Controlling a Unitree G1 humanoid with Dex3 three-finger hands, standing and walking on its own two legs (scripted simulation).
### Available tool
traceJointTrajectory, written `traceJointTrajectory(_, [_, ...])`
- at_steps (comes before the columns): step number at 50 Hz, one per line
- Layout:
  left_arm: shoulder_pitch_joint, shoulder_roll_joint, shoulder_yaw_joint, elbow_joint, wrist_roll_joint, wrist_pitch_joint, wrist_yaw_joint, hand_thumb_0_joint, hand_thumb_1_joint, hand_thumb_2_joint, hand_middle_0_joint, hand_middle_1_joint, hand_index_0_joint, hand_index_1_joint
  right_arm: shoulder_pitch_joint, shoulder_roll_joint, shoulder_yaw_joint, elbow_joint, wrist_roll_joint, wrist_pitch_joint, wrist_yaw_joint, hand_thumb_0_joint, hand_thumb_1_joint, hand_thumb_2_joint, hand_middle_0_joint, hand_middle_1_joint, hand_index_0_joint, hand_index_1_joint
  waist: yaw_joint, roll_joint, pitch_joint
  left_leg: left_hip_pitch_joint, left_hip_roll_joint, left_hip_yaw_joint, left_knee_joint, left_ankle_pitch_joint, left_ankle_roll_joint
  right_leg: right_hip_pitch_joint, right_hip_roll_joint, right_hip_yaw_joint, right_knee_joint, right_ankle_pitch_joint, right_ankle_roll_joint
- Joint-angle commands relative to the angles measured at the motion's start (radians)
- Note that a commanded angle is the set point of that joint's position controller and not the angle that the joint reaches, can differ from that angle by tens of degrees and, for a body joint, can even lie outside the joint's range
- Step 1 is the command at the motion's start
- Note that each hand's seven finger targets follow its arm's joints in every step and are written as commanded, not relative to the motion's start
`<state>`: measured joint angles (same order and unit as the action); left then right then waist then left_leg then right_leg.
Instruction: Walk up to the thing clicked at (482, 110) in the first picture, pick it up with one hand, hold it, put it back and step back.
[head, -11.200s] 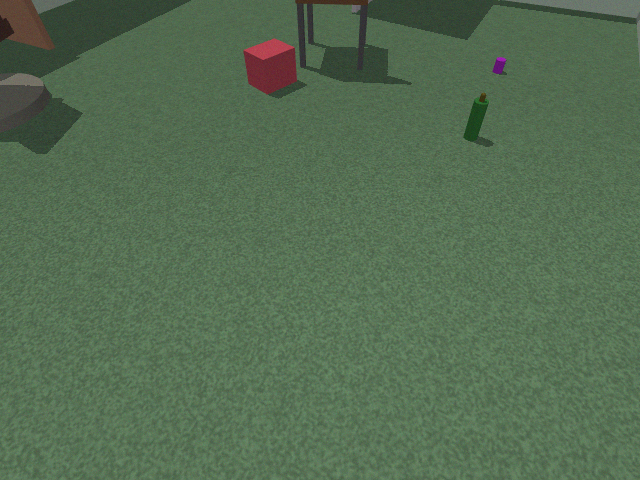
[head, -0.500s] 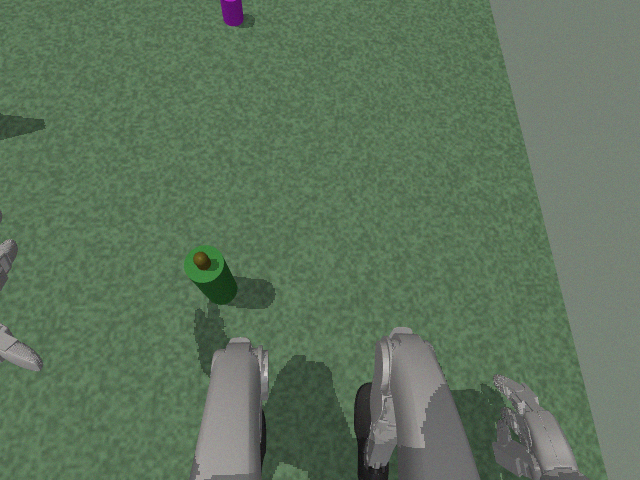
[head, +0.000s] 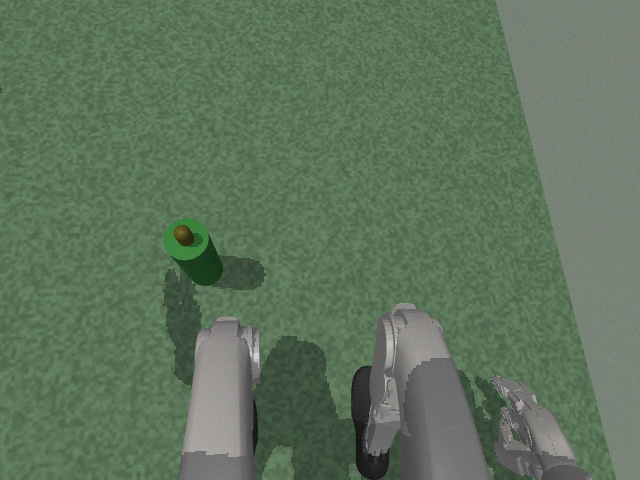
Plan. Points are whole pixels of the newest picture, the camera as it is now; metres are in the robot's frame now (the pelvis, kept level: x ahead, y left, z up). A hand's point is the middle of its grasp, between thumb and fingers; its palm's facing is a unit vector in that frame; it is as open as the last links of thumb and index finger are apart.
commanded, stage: go down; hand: left
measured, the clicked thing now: (195, 253) +0.45 +0.20 -0.32
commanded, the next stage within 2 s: approach in 0.62 s
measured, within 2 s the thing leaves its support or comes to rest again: neither
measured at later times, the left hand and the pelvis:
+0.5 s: hand out of the picture +0.39 +0.37 -0.04, palm faces +0.08 -0.99 -0.10, open 17.6 cm; pelvis -0.01 +0.00 -0.03, yaw +0 degrees
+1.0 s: hand (8, 235) +0.40 +0.37 -0.08, palm faces +0.09 -1.00 -0.02, open 17.6 cm; pelvis -0.01 +0.00 -0.07, yaw -2 degrees
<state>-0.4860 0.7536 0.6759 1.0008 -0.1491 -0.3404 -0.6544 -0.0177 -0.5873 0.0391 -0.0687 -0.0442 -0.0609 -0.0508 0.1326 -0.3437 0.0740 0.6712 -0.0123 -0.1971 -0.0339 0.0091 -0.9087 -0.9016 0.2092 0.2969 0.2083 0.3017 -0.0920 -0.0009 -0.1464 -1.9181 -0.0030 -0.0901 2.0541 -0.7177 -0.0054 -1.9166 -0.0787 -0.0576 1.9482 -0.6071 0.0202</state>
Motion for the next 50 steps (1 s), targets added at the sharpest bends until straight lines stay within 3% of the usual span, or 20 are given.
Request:
traceJointTrajectory(1, [-0.188,0.401,0.083,-0.169,-0.037,-0.057,-0.004,0.000,-0.585,0.039,-0.060,-0.049,-0.053,-0.052,0.123,-0.225,-0.079,-0.061,0.002,-0.029,-0.019,0.000,-0.912,-0.904,0.200,0.299,0.200,0.299,0.036,0.203,-0.577,0.380,-0.002,0.026,-0.303,0.173,0.024,0.328,0.041,-0.008,-0.159,0.101,-0.052])
traceJointTrajectory(3, [-0.220,0.425,0.088,-0.184,-0.033,-0.056,-0.009,0.000,-0.582,0.039,-0.061,-0.052,-0.054,-0.054,0.125,-0.228,-0.077,-0.063,0.003,-0.027,-0.019,0.000,-0.913,-0.904,0.200,0.299,0.200,0.299,0.030,0.228,-0.586,0.388,0.000,0.017,-0.303,0.158,0.022,0.304,0.039,-0.013,-0.146,0.091,-0.053])
traceJointTrajectory(4, [-0.204,0.422,0.089,-0.157,-0.034,-0.054,-0.010,0.000,-0.577,0.038,-0.058,-0.046,-0.051,-0.048,0.118,-0.231,-0.075,-0.061,0.004,-0.026,-0.018,0.000,-0.911,-0.904,0.200,0.300,0.200,0.300,0.038,0.226,-0.563,0.389,0.001,0.010,-0.307,0.148,0.022,0.283,0.039,-0.016,-0.138,0.085,-0.053])
traceJointTrajectory(5, [-0.202,0.406,0.075,-0.140,-0.034,-0.051,-0.012,0.000,-0.572,0.044,-0.057,-0.050,-0.051,-0.052,0.120,-0.226,-0.073,-0.060,0.003,-0.025,-0.018,0.000,-0.911,-0.904,0.200,0.299,0.200,0.299,0.025,0.202,-0.559,0.360,0.000,0.017,-0.293,0.144,0.024,0.293,0.040,-0.014,-0.139,0.082,-0.051])
traceJointTrajectory(6, [-0.244,0.430,0.086,-0.179,-0.035,-0.056,-0.010,0.000,-0.591,0.048,-0.057,-0.053,-0.050,-0.057,0.126,-0.228,-0.076,-0.062,0.005,-0.025,-0.017,0.000,-0.912,-0.904,0.200,0.299,0.200,0.299,0.027,0.200,-0.565,0.339,-0.001,0.019,-0.290,0.119,0.027,0.285,0.040,-0.014,-0.138,0.064,-0.050])
traceJointTrajectory(8, [-0.222,0.437,0.093,-0.149,-0.036,-0.053,-0.012,0.000,-0.574,0.043,-0.058,-0.049,-0.050,-0.052,0.120,-0.229,-0.072,-0.064,0.002,-0.024,-0.017,0.000,-0.911,-0.904,0.200,0.299,0.200,0.299,0.030,0.202,-0.556,0.331,-0.003,0.026,-0.283,0.116,0.028,0.298,0.040,-0.012,-0.138,0.060,-0.049])
traceJointTrajectory(11, [-0.226,0.429,0.094,-0.151,-0.037,-0.050,-0.022,0.000,-0.565,0.051,-0.056,-0.055,-0.048,-0.058,0.132,-0.231,-0.068,-0.059,0.003,-0.020,-0.016,0.000,-0.912,-0.905,0.200,0.300,0.200,0.300,0.029,0.231,-0.595,0.379,-0.003,0.016,-0.264,0.210,0.020,0.268,0.037,-0.018,-0.102,0.128,-0.056])
traceJointTrajectory(19, [-0.288,0.453,0.100,-0.144,-0.036,-0.054,-0.030,0.000,-0.583,0.050,-0.057,-0.056,-0.050,-0.059,0.134,-0.237,-0.063,-0.061,0.001,-0.016,-0.012,0.000,-0.911,-0.905,0.200,0.300,0.200,0.300,0.010,0.215,-0.572,0.333,-0.005,0.018,-0.238,0.165,0.026,0.242,0.036,-0.020,-0.085,0.096,-0.053])
traceJointTrajectory(26, [-0.300,0.495,0.113,-0.117,-0.028,-0.055,-0.035,0.000,-0.579,0.054,-0.058,-0.061,-0.051,-0.063,0.129,-0.244,-0.059,-0.061,0.000,-0.012,-0.010,0.000,-0.905,-0.903,0.200,0.300,0.200,0.300,0.017,0.220,-0.544,0.294,-0.004,0.019,-0.237,0.082,0.030,0.214,0.038,-0.022,-0.077,0.039,-0.049])
traceJointTrajectory(33, [-0.322,0.517,0.122,-0.116,-0.036,-0.060,-0.050,0.000,-0.595,0.054,-0.065,-0.066,-0.056,-0.071,0.138,-0.247,-0.055,-0.059,-0.001,-0.011,-0.009,0.000,-0.905,-0.903,0.200,0.300,0.200,0.300,0.010,0.219,-0.572,0.271,-0.009,0.034,-0.198,0.138,0.031,0.231,0.037,-0.018,-0.060,0.073,-0.051])
traceJointTrajectory(34, [-0.318,0.495,0.112,-0.097,-0.036,-0.057,-0.052,0.000,-0.597,0.064,-0.061,-0.068,-0.052,-0.074,0.141,-0.245,-0.056,-0.057,-0.003,-0.012,-0.008,0.000,-0.905,-0.904,0.199,0.300,0.200,0.300,0.001,0.210,-0.574,0.265,-0.012,0.039,-0.186,0.147,0.032,0.233,0.037,-0.018,-0.063,0.082,-0.050])
traceJointTrajectory(36, [-0.329,0.522,0.125,-0.110,-0.032,-0.059,-0.052,0.000,-0.606,0.116,-0.083,-0.117,-0.054,-0.144,0.148,-0.247,-0.053,-0.052,-0.006,-0.012,-0.007,0.000,-0.916,-0.905,0.200,0.300,0.200,0.300,0.004,0.216,-0.579,0.264,-0.013,0.044,-0.176,0.168,0.032,0.242,0.036,-0.016,-0.058,0.095,-0.051])
traceJointTrajectory(37, [-0.340,0.545,0.132,-0.117,-0.030,-0.065,-0.053,0.000,-0.609,0.036,-0.083,-0.066,-0.060,-0.083,0.144,-0.249,-0.051,-0.051,-0.004,-0.010,-0.007,0.000,-0.893,-0.899,0.198,0.300,0.199,0.300,0.008,0.219,-0.568,0.262,-0.010,0.039,-0.182,0.155,0.032,0.226,0.037,-0.018,-0.053,0.084,-0.052])
traceJointTrajectory(40, [-0.310,0.482,0.119,-0.032,-0.044,-0.078,-0.066,0.000,-0.611,0.013,-0.087,-0.080,-0.067,-0.093,0.125,-0.252,-0.048,-0.054,-0.004,-0.016,-0.004,0.000,-0.906,-0.902,0.199,0.300,0.199,0.300,-0.012,0.190,-0.480,0.211,-0.008,0.023,-0.172,0.090,0.034,0.154,0.039,-0.028,-0.036,0.037,-0.050])
traceJointTrajectory(42, [-0.339,0.443,0.098,-0.016,-0.065,-0.111,-0.080,0.000,-0.600,0.008,-0.085,-0.075,-0.066,-0.087,0.122,-0.252,-0.041,-0.049,-0.010,-0.022,0.000,0.000,-0.906,-0.902,0.199,0.300,0.199,0.300,-0.039,0.175,-0.470,0.184,-0.009,0.027,-0.134,0.108,0.035,0.149,0.041,-0.030,-0.021,0.052,-0.049])
traceJointTrajectory(43, [-0.329,0.441,0.107,0.000,-0.074,-0.129,-0.083,0.000,-0.593,0.011,-0.083,-0.078,-0.066,-0.089,0.129,-0.259,-0.038,-0.047,-0.013,-0.024,0.003,0.000,-0.904,-0.901,0.199,0.300,0.199,0.300,-0.036,0.176,-0.481,0.199,-0.009,0.025,-0.122,0.147,0.031,0.146,0.041,-0.033,-0.008,0.079,-0.051])
traceJointTrajectory(46, [-0.337,0.402,0.096,0.056,-0.106,-0.197,-0.090,0.000,-0.594,0.019,-0.080,-0.085,-0.064,-0.095,0.111,-0.264,-0.024,-0.056,-0.019,-0.034,0.014,0.000,-0.904,-0.901,0.199,0.300,0.199,0.300,-0.056,0.131,-0.441,0.135,-0.008,0.026,-0.078,0.116,0.034,0.135,0.047,-0.042,0.010,0.050,-0.047])
traceJointTrajectory(47, [-0.338,0.361,0.070,0.078,-0.112,-0.220,-0.092,0.000,-0.584,0.021,-0.079,-0.090,-0.064,-0.099,0.099,-0.271,-0.019,-0.057,-0.026,-0.037,0.016,0.000,-0.904,-0.901,0.199,0.300,0.199,0.300,-0.063,0.142,-0.434,0.148,-0.007,0.020,-0.069,0.117,0.030,0.117,0.047,-0.047,0.026,0.057,-0.049])
traceJointTrajectory(50, [-0.335,0.330,0.059,0.115,-0.128,-0.285,-0.082,0.000,-0.560,0.027,-0.073,-0.089,-0.060,-0.096,0.086,-0.283,-0.001,-0.058,-0.040,-0.039,0.027,0.000,-0.902,-0.900,0.199,0.300,0.199,0.300,-0.073,0.156,-0.435,0.148,-0.005,0.008,-0.032,0.133,0.022,0.100,0.049,-0.065,0.067,0.072,-0.052])
